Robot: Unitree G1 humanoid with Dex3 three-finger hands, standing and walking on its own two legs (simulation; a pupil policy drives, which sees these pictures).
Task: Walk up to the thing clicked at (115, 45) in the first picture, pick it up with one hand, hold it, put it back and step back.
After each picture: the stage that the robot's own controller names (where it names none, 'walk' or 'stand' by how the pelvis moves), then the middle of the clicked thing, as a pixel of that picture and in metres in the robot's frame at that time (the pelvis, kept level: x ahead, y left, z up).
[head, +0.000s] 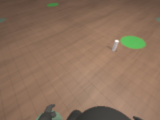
stand; (115, 45) +1.44 -0.47 -0.65
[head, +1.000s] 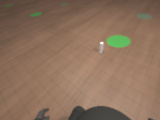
walk; (101, 47) +1.38 -0.05 -0.63
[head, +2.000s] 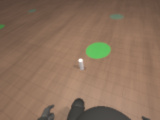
walk; (81, 64) +0.87 +0.25 -0.65
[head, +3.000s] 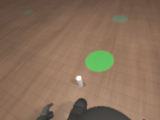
walk; (79, 81) +0.53 +0.23 -0.65
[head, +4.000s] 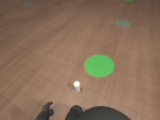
stand; (77, 87) +0.44 +0.18 -0.64
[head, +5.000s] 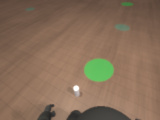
stand; (76, 91) +0.42 +0.19 -0.65
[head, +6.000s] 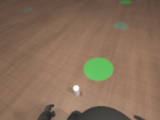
stand; (76, 91) +0.41 +0.20 -0.66
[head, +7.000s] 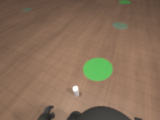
stand; (76, 91) +0.40 +0.20 -0.66
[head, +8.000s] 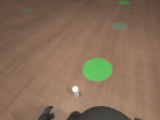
stand; (75, 92) +0.40 +0.20 -0.66
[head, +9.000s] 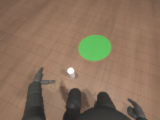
go down; (71, 73) +0.44 +0.20 -0.52
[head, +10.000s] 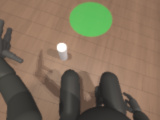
go down; (63, 53) +0.47 +0.24 -0.25
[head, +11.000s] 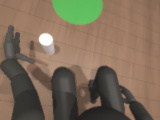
close in; (48, 46) +0.46 +0.27 -0.20
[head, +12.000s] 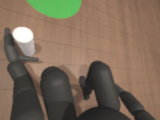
close; (26, 44) +0.45 +0.30 -0.16
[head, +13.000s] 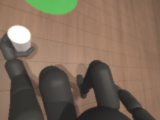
lift; (22, 44) +0.44 +0.30 -0.16
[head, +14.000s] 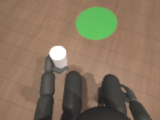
lift; (60, 62) +0.34 +0.23 -0.03
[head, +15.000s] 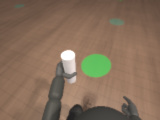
hold; (70, 69) +0.32 +0.16 +0.07
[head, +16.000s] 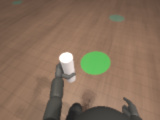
hold; (69, 69) +0.33 +0.17 +0.04
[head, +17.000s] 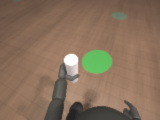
hold; (72, 70) +0.32 +0.15 +0.04
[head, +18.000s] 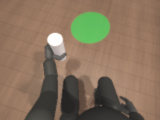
crouch; (59, 50) +0.44 +0.21 -0.03
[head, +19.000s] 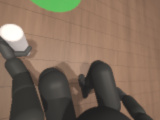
lower; (19, 44) +0.44 +0.31 -0.17
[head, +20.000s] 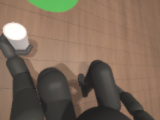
lower; (20, 43) +0.45 +0.31 -0.16
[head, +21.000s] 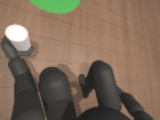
lower; (22, 44) +0.44 +0.31 -0.16
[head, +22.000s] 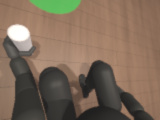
lower; (24, 44) +0.44 +0.30 -0.16
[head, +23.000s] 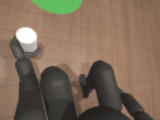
loosen; (29, 45) +0.43 +0.28 -0.16
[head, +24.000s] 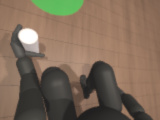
withdraw; (31, 46) +0.44 +0.28 -0.17
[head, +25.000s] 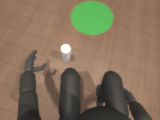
walk; (66, 54) +0.46 +0.23 -0.24
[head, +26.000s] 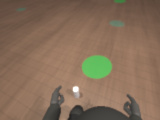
stand; (76, 92) +0.39 +0.17 -0.59
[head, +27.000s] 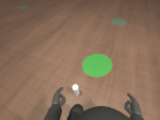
stand; (76, 90) +0.40 +0.19 -0.60
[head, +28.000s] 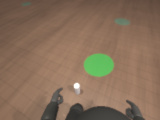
stand; (77, 89) +0.40 +0.18 -0.61
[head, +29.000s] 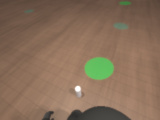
walk; (78, 92) +0.41 +0.18 -0.65
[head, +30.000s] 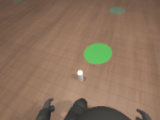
walk; (80, 76) +0.54 +0.18 -0.64
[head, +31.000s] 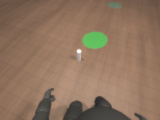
walk; (79, 55) +0.88 +0.17 -0.63
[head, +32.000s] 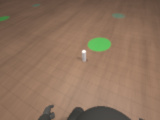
stand; (84, 56) +1.07 +0.19 -0.64
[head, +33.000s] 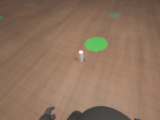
stand; (81, 56) +1.05 +0.22 -0.66
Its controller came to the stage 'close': yes
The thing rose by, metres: 0.69
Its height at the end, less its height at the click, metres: +0.00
